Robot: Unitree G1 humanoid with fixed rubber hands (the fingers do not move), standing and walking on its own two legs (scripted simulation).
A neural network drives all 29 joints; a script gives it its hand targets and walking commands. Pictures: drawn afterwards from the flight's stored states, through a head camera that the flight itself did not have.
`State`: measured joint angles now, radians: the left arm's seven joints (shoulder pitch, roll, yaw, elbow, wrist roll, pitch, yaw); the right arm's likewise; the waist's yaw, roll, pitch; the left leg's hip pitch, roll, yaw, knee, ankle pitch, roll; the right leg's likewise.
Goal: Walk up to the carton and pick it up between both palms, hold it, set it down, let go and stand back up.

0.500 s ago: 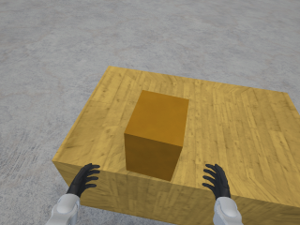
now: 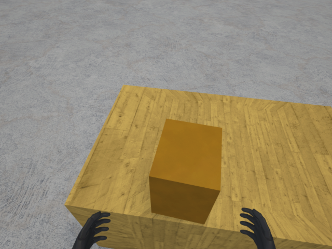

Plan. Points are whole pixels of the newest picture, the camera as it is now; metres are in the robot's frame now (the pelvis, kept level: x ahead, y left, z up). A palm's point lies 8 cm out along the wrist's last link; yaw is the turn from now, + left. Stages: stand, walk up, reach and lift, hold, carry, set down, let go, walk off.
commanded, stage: set down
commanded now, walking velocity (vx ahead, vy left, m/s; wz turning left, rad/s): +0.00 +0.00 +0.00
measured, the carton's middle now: (185, 171) +0.38 -0.02 -0.10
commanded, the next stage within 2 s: let go in 1.18 s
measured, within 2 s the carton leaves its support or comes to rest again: neither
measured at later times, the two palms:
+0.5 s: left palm out of the picture +0.12 +0.23 -0.07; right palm out of the picture +0.14 -0.22 -0.08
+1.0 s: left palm out of the picture +0.09 +0.19 -0.09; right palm out of the picture +0.10 -0.25 -0.09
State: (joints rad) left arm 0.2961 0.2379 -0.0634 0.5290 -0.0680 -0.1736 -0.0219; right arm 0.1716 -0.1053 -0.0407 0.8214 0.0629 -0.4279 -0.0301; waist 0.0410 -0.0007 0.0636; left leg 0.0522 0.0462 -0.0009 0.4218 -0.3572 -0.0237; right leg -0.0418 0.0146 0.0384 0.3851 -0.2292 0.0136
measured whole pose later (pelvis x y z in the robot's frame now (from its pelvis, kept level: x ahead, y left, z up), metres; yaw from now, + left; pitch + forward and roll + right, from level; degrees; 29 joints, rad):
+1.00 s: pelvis -0.06 -0.04 +0.00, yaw +1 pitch -7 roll +0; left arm 0.16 0.20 -0.05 0.53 0.00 0.16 0.06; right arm 0.13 -0.12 -0.10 0.78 -0.08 -0.14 0.02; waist 0.04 -0.03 0.14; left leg -0.03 0.05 -0.03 0.42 -0.26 -0.06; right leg -0.15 0.02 0.01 0.44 -0.17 -0.01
